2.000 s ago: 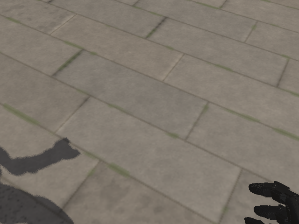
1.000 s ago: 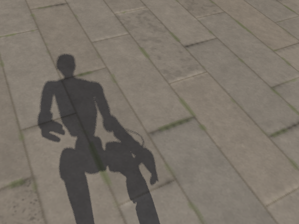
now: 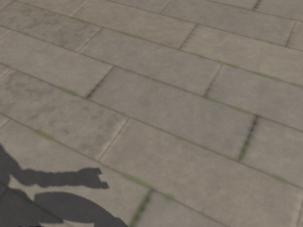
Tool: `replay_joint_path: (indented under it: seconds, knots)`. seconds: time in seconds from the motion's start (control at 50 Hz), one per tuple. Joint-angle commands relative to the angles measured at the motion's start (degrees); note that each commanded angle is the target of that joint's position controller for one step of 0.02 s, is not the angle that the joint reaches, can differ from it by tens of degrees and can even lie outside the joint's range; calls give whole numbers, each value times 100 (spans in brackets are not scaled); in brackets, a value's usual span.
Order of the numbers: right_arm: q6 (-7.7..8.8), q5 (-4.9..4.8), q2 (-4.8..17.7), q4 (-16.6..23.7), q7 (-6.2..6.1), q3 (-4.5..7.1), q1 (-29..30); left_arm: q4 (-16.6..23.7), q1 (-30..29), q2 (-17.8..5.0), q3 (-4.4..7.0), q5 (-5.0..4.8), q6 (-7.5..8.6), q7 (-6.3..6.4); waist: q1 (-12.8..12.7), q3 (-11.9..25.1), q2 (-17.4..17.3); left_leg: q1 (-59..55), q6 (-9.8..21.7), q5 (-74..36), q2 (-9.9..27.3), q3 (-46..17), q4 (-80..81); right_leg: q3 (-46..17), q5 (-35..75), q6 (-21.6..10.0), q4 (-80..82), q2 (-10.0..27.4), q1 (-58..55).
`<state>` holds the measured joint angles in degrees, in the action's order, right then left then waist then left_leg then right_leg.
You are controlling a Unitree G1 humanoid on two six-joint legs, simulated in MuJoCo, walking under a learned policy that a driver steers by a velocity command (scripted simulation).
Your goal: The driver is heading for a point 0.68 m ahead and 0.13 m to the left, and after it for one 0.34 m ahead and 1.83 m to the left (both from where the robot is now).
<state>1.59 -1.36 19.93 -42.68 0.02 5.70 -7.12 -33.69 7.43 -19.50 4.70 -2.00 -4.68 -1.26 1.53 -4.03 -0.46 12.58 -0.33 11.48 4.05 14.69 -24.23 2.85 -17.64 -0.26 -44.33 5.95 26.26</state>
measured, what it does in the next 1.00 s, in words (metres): walks ahead, turning left: right foot, then left foot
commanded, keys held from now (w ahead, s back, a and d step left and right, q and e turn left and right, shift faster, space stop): w+e+shift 0.04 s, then w+shift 0.10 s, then w+q+shift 0.86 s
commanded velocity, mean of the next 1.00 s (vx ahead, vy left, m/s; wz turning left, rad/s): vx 0.86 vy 0.00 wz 0.36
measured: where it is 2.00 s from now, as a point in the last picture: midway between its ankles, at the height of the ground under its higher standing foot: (66, 69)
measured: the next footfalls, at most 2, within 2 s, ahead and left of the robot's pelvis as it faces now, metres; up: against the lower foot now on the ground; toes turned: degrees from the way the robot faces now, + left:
right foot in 0.06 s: +0.05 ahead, -0.11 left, +0.00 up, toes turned -9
left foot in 0.50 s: +0.51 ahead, +0.01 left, +0.00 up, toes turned +3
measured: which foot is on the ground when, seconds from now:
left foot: down 0.00-0.06, up 0.08-0.48, down 0.50-0.94, up 0.96-1.00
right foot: up 0.00-0.04, down 0.06-0.52, up 0.54-0.92, down 0.94-1.00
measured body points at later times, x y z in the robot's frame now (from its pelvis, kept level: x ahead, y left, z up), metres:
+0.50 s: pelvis +0.31 -0.04 -0.04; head +0.34 -0.04 +0.41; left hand +0.30 +0.23 -0.17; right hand +0.48 -0.30 -0.14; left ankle +0.46 +0.01 -0.73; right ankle +0.02 -0.11 -0.72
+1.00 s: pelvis +0.78 -0.01 -0.02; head +0.82 +0.00 +0.42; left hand +0.90 +0.30 -0.08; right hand +0.91 -0.30 -0.14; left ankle +0.52 +0.00 -0.65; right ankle +0.93 -0.10 -0.74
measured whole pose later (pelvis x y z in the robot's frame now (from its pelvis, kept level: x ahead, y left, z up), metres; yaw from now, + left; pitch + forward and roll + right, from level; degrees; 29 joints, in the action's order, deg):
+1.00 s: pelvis +0.78 -0.01 -0.02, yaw +27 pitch +3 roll -1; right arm 3.0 -0.3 21.4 -48.1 0.3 5.1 -22.4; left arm -34.7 2.3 -16.6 -0.6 3.4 5.1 0.8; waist 5.4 -2.6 -2.0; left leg 7.0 7.4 25.4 -7.8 -12.2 -60.2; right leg -0.3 -9.4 1.7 -36.0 1.1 29.5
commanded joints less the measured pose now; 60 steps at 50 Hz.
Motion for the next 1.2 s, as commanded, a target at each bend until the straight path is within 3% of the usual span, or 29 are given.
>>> replay_joint_path:
  seconds: [0.02,0.04,0.06,0.08,0.1,0.12,0.18,0.28,0.38,0.44,0.48,0.5,0.52,0.54,0.56,0.6,0.62,0.68,0.76,0.82,0.88,0.92,0.94,0.96,0.98,1.0,1.04,1.12,1.2]
  knots:
    - [100,-139,905,423,38,241,532,-3,709,-601,237,-25,83,-53,-542,721,-415,43,746,2274,1507,-1087,972,537,-205,-396,719,-211,-1271]
    - [76,-95,710,393,38,199,486,-317,1275,-650,294,-54,112,-11,-717,712,-98,448,572,2565,1219,-750,284,573,-411,-578,999,-394,-2008]
    - [74,3,304,421,77,75,596,-681,2198,-954,426,-76,171,69,-1039,584,1066,1543,252,2307,579,-135,-1884,-479,-1186,-1045,1792,-66,-3042]
    - [179,94,-13,900,105,-44,954,-546,2349,-1697,499,19,368,72,-921,176,2324,4283,-104,2680,-426,-630,-3959,-4035,-2756,-2108,2851,1123,-3835]
    - [385,-59,363,1050,173,-3,1385,-264,1929,-1227,345,100,632,17,-1000,91,1403,5004,63,2127,-285,-1690,-4474,-4681,-2963,-2268,3560,1541,-3627]
    - [201,688,350,847,229,-76,1052,-227,1536,-1044,230,452,483,76,-785,-29,1089,4704,-12,1303,108,-1559,-4257,-3834,-2692,-1745,3672,1388,-3090]
    - [43,568,474,308,414,-72,186,-280,1139,-623,31,369,643,85,-307,78,760,3197,-218,-81,241,-1294,-3491,-2114,-802,-1157,3768,512,-2549]
    - [-109,261,259,345,473,-161,766,-688,1849,-589,14,376,897,34,-598,-260,354,3606,-45,-787,-57,-1505,-2911,-858,433,-910,4018,521,-3036]
    - [-47,301,92,539,579,-284,1124,-962,1763,-419,-86,399,1045,134,-520,-683,347,3146,412,-1291,-183,-1043,-1824,187,1635,-687,4508,640,-2925]
    - [-59,263,15,515,490,-349,719,-1177,1748,-613,-89,438,1062,220,-269,-185,499,2017,904,-842,-714,-392,-1496,775,6170,-442,3612,664,-3433]
    - [-49,196,333,174,385,-233,-691,-1179,1583,-931,-2,572,893,314,446,721,900,909,1171,90,-1192,-274,-1702,876,8588,-374,1518,758,-3856]
    - [-13,211,596,-183,325,-103,-1930,-1095,1352,-1039,33,578,819,327,1009,1270,809,-376,1318,498,-1338,-477,-1543,855,8369,-403,-197,720,-3308]
    - [-43,296,1034,-354,229,90,-2786,-1019,1202,-881,-22,526,877,290,1374,1587,272,-1778,1550,1413,-814,-1594,-1077,896,6574,-334,-2240,345,-1942]
    - [-188,242,1549,-302,175,280,-2235,-622,1118,-110,-177,374,1028,95,607,1508,-1856,-3055,2497,2974,623,-5255,283,400,69,103,-4618,-1249,1065]
    - [-159,138,1475,-138,240,281,-1852,-404,728,-384,-237,422,1165,73,629,1670,-914,-3189,2681,2755,864,-6625,939,-883,-201,-74,-5009,-1111,1885]
    - [-72,184,892,-303,146,172,-1832,-301,399,-361,-320,405,1313,76,270,642,392,-1792,2223,1556,734,-5583,1148,-1014,191,-179,-3868,-445,1688]
    - [-9,212,697,-351,85,102,-1661,-224,237,-266,-357,496,1254,89,46,337,530,-1082,2052,1086,455,-4982,1150,-1006,72,-105,-3340,-232,1406]
    - [162,169,583,-272,59,-5,-1423,-212,353,-157,-443,686,903,65,-336,-30,313,152,2009,561,-82,-4084,1342,-767,-248,182,-2428,-17,994]
    - [259,140,695,-184,79,53,-1516,382,-1078,11,-591,518,858,-65,76,-502,6,1096,1714,-105,-503,-3640,1831,-269,1379,444,-132,-80,507]
    - [276,70,830,-249,106,127,-1795,495,-1362,-23,-581,409,895,-75,378,-138,-206,437,1415,-1769,-387,-3697,1578,-212,2463,338,842,-357,-53]
    - [263,75,1003,-232,22,183,-1717,435,-1051,-296,-478,410,939,10,203,301,-238,-430,1106,-3306,-290,-3783,729,-339,2069,193,1510,-626,-778]
    - [280,162,1352,-181,38,245,-1404,32,539,-798,-234,355,972,167,-712,1312,-204,-420,840,-4331,-422,-3693,-1266,-351,1078,51,1452,-743,-2589]
    - [356,216,1099,-93,56,178,-1124,-239,1831,-1122,-69,409,990,303,-1346,1919,-90,399,768,-3508,-653,-3483,-2836,-792,165,-76,1185,-153,-4034]
    - [407,155,14,138,22,-93,-1194,-401,2635,-1490,47,645,1009,400,-1312,2517,1423,1906,768,1287,-1187,-2863,-4814,-2774,-1926,-290,1618,1560,-5386]
    - [354,-52,13,458,33,-223,-1714,-336,1931,-1706,125,624,959,314,-599,3044,2680,2884,730,1668,-1160,-2394,-5800,-5759,-2897,-778,2904,2352,-5355]
    - [223,136,496,235,-2,-167,-1155,-174,1171,-978,32,569,920,276,-641,1931,1282,3195,750,910,-622,-2225,-5814,-4842,-3358,-727,3042,1872,-4392]
    - [95,270,523,246,167,-133,-627,-364,953,-407,-108,561,900,234,-548,912,255,2981,632,400,-227,-2010,-5304,-2861,-1171,-559,2938,1367,-3106]
    - [-177,344,-35,661,408,-313,-119,-997,1451,-83,-197,346,1089,126,-264,270,545,3239,557,236,197,-1886,-5055,-1088,690,-335,3255,1088,-2391]
    - [-210,304,18,1106,509,-415,642,-1099,1141,-209,-171,371,1226,90,-29,-162,501,3169,543,-802,163,-1511,-4005,378,2014,-220,3717,784,-1918]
